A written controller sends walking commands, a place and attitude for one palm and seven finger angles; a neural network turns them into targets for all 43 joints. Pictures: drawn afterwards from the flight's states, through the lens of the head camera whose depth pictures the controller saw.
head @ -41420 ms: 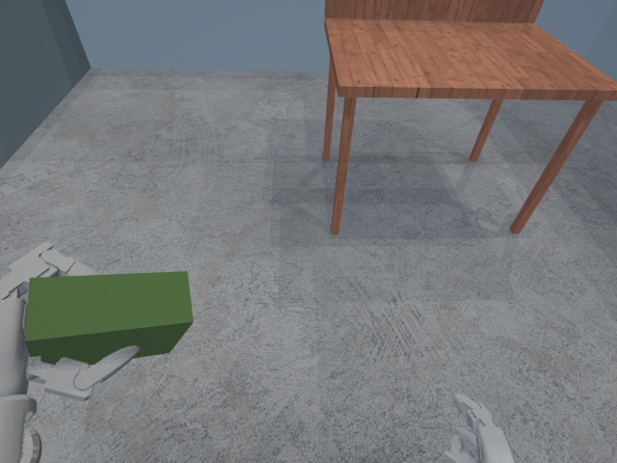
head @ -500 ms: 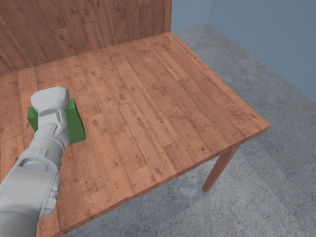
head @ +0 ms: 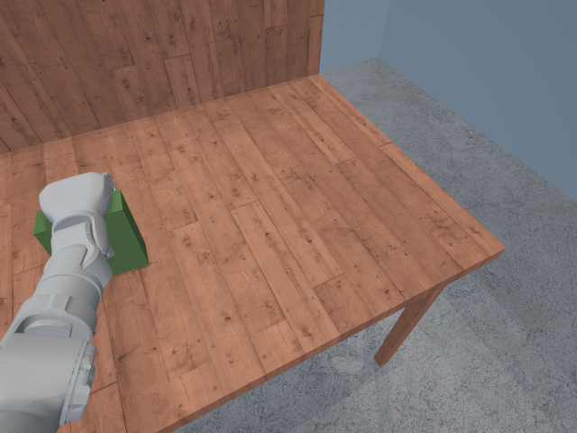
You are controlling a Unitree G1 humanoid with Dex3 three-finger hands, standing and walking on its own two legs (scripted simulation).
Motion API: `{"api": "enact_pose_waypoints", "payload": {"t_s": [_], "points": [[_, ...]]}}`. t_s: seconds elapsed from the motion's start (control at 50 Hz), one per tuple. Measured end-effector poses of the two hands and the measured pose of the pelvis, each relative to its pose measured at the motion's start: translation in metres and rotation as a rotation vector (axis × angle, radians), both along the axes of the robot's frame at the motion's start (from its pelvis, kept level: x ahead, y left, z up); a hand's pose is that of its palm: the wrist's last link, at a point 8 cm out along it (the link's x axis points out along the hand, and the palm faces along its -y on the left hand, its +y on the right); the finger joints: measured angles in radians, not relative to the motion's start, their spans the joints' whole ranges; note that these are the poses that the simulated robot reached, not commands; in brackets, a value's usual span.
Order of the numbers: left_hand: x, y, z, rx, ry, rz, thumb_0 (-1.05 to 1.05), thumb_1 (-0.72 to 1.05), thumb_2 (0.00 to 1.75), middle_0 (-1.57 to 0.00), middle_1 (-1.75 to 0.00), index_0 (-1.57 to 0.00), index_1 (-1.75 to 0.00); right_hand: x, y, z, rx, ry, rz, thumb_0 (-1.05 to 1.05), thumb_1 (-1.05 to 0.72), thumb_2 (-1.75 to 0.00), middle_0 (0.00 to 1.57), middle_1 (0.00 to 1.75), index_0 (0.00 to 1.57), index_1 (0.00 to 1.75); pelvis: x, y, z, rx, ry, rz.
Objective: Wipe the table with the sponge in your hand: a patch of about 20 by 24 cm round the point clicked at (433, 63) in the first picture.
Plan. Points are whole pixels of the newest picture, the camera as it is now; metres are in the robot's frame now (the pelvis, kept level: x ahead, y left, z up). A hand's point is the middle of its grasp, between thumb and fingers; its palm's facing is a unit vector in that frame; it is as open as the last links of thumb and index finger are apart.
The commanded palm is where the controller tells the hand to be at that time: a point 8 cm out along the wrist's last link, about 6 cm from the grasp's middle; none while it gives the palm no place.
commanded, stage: slide back across to the first lane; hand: left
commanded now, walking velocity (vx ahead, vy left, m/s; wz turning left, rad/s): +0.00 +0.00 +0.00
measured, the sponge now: (102, 248) +0.40 +0.31 +0.00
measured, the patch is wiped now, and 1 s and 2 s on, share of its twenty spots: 1.00 1.00 1.00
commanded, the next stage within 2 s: wipe back along the first lane in 0.18 s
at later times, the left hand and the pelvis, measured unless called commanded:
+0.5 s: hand (69, 240) +0.38 +0.33 +0.05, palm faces -0.05 -0.04 -1.00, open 9.7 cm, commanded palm +0.34 +0.32 +0.09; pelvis +0.02 +0.01 +0.00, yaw +1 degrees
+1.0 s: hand (64, 268) +0.33 +0.32 +0.05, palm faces -0.02 -0.05 -1.00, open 9.7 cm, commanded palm +0.29 +0.30 +0.08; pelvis +0.02 +0.01 +0.00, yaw +1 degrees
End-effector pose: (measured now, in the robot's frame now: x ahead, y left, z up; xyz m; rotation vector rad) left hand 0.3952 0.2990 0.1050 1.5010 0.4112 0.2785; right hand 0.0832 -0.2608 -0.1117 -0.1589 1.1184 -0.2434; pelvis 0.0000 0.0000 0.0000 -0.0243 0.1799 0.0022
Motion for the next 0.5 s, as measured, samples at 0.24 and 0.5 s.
{"api": "enact_pose_waypoints", "payload": {"t_s": [0.24,0.5], "points": [[-0.010,0.021,-0.001,0.003,-0.011,-0.006,0.00,-0.52,1.14,-0.75,-1.41,-0.77,-1.40,0.064,0.017,0.013,0.000,-0.090,0.077,0.01,-0.90,-0.90,0.21,0.30,0.20,0.30,0.016,0.010,0.002,-0.004,-0.015,0.011],[-0.032,0.027,-0.003,0.021,-0.025,0.009,-0.01,-0.49,1.12,-0.72,-1.43,-0.74,-1.43,0.093,0.031,0.015,0.023,-0.116,0.126,0.01,-0.90,-0.90,0.21,0.30,0.20,0.30,0.025,0.014,0.003,-0.007,-0.030,0.022]]}}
